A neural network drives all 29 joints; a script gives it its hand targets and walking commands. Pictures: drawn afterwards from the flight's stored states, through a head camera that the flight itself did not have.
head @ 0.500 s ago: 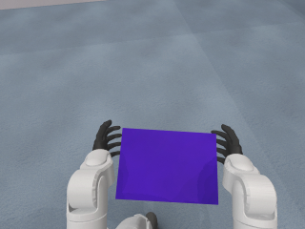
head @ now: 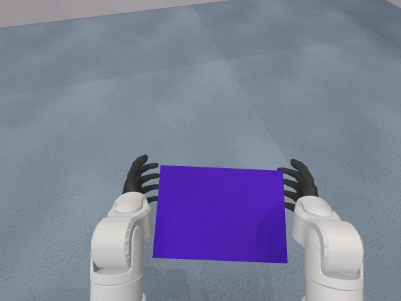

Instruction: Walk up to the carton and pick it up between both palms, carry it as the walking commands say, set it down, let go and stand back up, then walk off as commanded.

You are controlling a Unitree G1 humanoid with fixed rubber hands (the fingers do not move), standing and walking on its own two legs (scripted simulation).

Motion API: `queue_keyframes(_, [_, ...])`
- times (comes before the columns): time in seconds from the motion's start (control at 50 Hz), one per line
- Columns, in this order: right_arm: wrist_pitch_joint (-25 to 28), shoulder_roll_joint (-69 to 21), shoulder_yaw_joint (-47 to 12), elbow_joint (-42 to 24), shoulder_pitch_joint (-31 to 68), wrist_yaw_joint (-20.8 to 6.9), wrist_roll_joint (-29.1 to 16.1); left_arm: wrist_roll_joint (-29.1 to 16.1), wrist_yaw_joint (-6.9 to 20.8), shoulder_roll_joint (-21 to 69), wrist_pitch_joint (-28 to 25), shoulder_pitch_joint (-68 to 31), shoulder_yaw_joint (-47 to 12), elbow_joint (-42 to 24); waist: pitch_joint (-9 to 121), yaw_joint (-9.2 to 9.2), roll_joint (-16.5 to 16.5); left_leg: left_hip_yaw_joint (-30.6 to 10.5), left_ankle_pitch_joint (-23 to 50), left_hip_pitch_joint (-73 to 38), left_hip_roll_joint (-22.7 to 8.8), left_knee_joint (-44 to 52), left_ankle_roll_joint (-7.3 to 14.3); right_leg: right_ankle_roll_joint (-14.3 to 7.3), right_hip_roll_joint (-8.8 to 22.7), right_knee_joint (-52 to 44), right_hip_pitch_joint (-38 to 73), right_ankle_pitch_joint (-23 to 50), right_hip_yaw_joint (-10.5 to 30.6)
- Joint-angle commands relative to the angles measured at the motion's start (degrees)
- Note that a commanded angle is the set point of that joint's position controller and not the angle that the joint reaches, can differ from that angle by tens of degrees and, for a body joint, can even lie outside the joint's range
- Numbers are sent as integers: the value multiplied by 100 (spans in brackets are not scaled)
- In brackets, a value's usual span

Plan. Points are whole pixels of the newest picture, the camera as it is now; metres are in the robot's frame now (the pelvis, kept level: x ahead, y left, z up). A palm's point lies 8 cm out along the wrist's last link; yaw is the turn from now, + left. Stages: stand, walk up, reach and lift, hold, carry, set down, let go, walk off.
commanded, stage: carry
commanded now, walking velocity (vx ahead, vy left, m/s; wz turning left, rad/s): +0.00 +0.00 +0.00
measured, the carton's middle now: (215, 213) +0.29 +0.00 -0.01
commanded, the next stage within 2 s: none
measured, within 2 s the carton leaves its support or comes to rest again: neither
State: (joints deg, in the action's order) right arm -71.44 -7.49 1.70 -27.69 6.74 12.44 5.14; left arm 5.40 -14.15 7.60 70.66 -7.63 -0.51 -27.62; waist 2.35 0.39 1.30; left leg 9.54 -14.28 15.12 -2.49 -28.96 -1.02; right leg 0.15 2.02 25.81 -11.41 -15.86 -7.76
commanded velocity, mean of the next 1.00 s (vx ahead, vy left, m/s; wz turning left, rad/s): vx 0.00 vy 0.00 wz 0.00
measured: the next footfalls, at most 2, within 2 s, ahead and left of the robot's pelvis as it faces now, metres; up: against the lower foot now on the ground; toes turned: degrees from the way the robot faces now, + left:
none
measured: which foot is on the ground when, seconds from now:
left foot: down 0.00-1.00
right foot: down 0.00-1.00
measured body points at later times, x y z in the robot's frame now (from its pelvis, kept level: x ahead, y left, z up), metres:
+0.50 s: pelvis +0.08 +0.01 -0.01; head +0.09 +0.02 +0.44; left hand +0.35 +0.15 +0.06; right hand +0.35 -0.14 +0.06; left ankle +0.01 +0.10 -0.74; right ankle +0.00 -0.10 -0.74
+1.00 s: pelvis +0.07 +0.02 -0.01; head +0.07 +0.04 +0.44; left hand +0.35 +0.16 +0.02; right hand +0.35 -0.13 +0.03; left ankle +0.01 +0.10 -0.74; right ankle +0.00 -0.09 -0.75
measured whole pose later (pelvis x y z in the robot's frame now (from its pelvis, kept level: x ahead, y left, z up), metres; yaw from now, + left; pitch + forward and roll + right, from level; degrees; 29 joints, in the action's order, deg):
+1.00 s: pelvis +0.07 +0.02 -0.01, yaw -1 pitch +4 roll -1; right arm -49.0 -7.4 4.0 -4.4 5.8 8.5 6.7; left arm 7.9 -9.7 7.3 49.6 -4.8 2.2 -6.2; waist 5.7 -0.4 1.0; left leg 9.0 -22.0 13.7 -0.9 -31.2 2.5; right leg 1.9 5.1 30.0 -12.3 -21.5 -11.3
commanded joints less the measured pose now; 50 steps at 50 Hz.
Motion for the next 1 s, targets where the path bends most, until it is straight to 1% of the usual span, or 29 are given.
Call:
queue_keyframes(0.0, [131,-5479,-3274,-490,1944,-1292,-2014,-2109,1442,5600,-70,-1764,-3264,-564,1800,39,603,110,1436,-12,135,661,-101,-44,989,608,1843,7230,447])
queue_keyframes(0.02, [141,-5484,-3262,-497,1964,-1294,-2034,-2088,1431,5615,-81,-1720,-3257,-563,1925,44,265,15,2816,-689,-7,713,-44,46,797,802,1344,6359,300])
queue_keyframes(0.04, [162,-5500,-3257,-508,1949,-1297,-2055,-2086,1424,5630,-107,-1735,-3260,-591,1995,-5,-121,-158,4336,-1564,-267,587,89,155,583,1071,510,4961,126])
queue_keyframes(0.06, [195,-5535,-3254,-523,1944,-1297,-2081,-2107,1424,5667,-134,-1777,-3285,-644,1947,-47,-598,-374,5804,-2501,-607,348,294,243,282,868,-503,2662,-110])
queue_keyframes(0.08, [220,-5554,-3237,-528,1965,-1291,-2106,-2128,1428,5718,-145,-1795,-3315,-671,1827,-82,-1208,-712,7311,-3437,-1021,-3,569,276,-55,546,-1565,-168,-331])
queue_keyframes(0.1, [237,-5579,-3219,-513,1937,-1282,-2089,-2174,1442,5721,-150,-1848,-3340,-712,1827,-152,-1368,-948,7855,-3820,-1241,-205,727,240,-92,140,-1909,-985,-257])
queue_keyframes(0.12, [242,-5576,-3217,-498,1910,-1277,-2041,-2192,1462,5724,-149,-1823,-3347,-689,1908,-112,-1165,-833,7261,-3445,-1190,-351,646,181,-15,-552,-1372,-420,-162])
queue_keyframes(0.14, [249,-5528,-3199,-468,1849,-1276,-1980,-2195,1490,5725,-140,-1874,-3370,-675,2013,-44,-826,-519,5884,-2604,-976,-509,429,193,103,-1176,-310,1117,-177])
queue_keyframes(0.16, [262,-5471,-3179,-526,1886,-1276,-1952,-2204,1512,5637,-129,-1981,-3366,-715,2119,-37,-179,-382,3764,-1412,-711,-648,187,220,394,-916,861,3291,-39])
queue_keyframes(0.18, [235,-5441,-3225,-618,2022,-1260,-1983,-2184,1506,5604,-132,-1886,-3350,-630,2220,31,763,-282,1515,-240,-332,-1094,39,4,1160,-81,1816,6850,633])
queue_keyframes(0.2, [201,-5452,-3309,-641,2023,-1247,-2048,-2166,1485,5647,-118,-1841,-3354,-530,1966,17,1367,-379,-1148,751,80,-963,23,-412,1706,324,2346,8792,1075])
queue_keyframes(0.22, [171,-5394,-3292,-464,1929,-1239,-1992,-2168,1485,5560,-95,-1757,-3286,-396,1931,15,1235,-508,-1401,837,78,-831,102,-592,1790,405,2393,8710,972])
queue_keyframes(0.26, [200,-5384,-3315,-486,1992,-1288,-2043,-2111,1483,5603,-127,-1734,-3270,-437,1831,-2,834,-446,-594,534,118,-32,95,-463,1433,534,2016,7246,559])
queue_keyframes(0.3, [265,-5287,-3145,-173,2049,-1352,-1974,-1957,1460,5453,-184,-1709,-3087,-179,1990,-12,382,-444,2100,-546,-168,519,61,-142,990,708,1104,4969,204])
queue_keyframes(0.32, [335,-5190,-3015,16,2097,-1371,-1923,-1873,1457,5350,-244,-1759,-3013,-27,1962,29,-37,-697,4296,-1000,-550,103,190,27,711,835,517,3303,19])
queue_keyframes(0.34, [366,-5511,-3293,-483,2225,-1373,-2177,-2097,1444,5691,-260,-1922,-3329,-608,2068,29,-535,-931,5683,-1356,-868,-203,327,123,504,911,189,2075,-24])
queue_keyframes(0.36, [372,-5515,-3268,-343,2228,-1375,-2155,-2070,1435,5697,-267,-1874,-3262,-509,2093,17,-745,-970,6059,-1534,-974,-302,405,147,431,840,56,1586,-4])
queue_keyframes(0.38, [409,-5382,-3115,-40,2143,-1374,-2011,-1968,1443,5552,-300,-1824,-3119,-239,2068,6,-799,-914,5909,-1502,-936,-342,391,144,420,699,93,1595,-22])
queue_keyframes(0.42, [520,-5376,-3099,-128,2168,-1383,-1983,-1982,1465,5611,-402,-1914,-3180,-241,2028,-6,-564,-718,5297,-1216,-730,-542,291,129,485,554,371,2629,-82])
queue_keyframes(0.48, [692,-5186,-2874,294,2204,-1407,-1795,-1816,1501,5455,-580,-1891,-2935,273,2045,-22,76,-533,3339,-632,-403,-558,169,-21,799,617,857,4670,95])
queue_keyframes(0.5, [803,-5099,-2773,477,2231,-1422,-1711,-1750,1523,5374,-688,-1922,-2840,460,1987,-26,218,-491,2808,-483,-327,-352,158,-81,881,684,929,4979,126])
queue_keyframes(0.54, [999,-5111,-2744,576,2294,-1441,-1686,-1736,1543,5378,-883,-1980,-2819,523,1910,-16,172,-444,2968,-622,-300,15,186,-95,827,731,807,4578,73])
queue_keyframes(0.6, [1354,-4835,-2404,1243,2228,-1479,-1440,-1456,1556,5081,-1233,-1926,-2529,1117,1942,-30,-392,-626,5034,-1556,-622,-106,322,84,479,476,74,2349,-143])
queue_keyframes(0.64, [1573,-4879,-2433,1191,2272,-1487,-1456,-1457,1562,5110,-1442,-2017,-2576,1031,1951,-62,-571,-691,5680,-1883,-737,-306,390,158,324,129,-100,1723,-276])
queue_keyframes(0.68, [1734,-4793,-2370,1279,2242,-1476,-1369,-1386,1571,5023,-1583,-2019,-2531,1146,1994,-71,-399,-657,5129,-1558,-666,-341,343,143,428,53,311,2499,-248])
queue_keyframes(0.74, [2016,-4492,-2162,1618,2176,-1478,-1152,-1197,1601,4713,-1842,-1918,-2309,1599,2045,-65,83,-490,3608,-892,-452,-163,236,21,782,430,874,4240,-72])
queue_keyframes(0.76, [2111,-4438,-2138,1660,2187,-1483,-1131,-1165,1603,4645,-1938,-1910,-2275,1651,2035,-59,165,-443,3331,-826,-408,-28,223,-8,837,518,908,4396,-47])
queue_keyframes(0.88, [2393,-4269,-2276,1526,2028,-1471,-1185,-1092,1523,4323,-2229,-1726,-2331,1405,2023,-61,-406,-695,4842,-1500,-809,-159,371,159,616,398,190,1850,-121])
queue_keyframes(0.98, [2527,-4046,-2307,1490,1859,-1465,-1089,-1056,1543,4052,-2349,-1648,-2398,1346,2023,-99,-147,-699,3464,-943,-707,-330,332,87,982,510,556,3061,101])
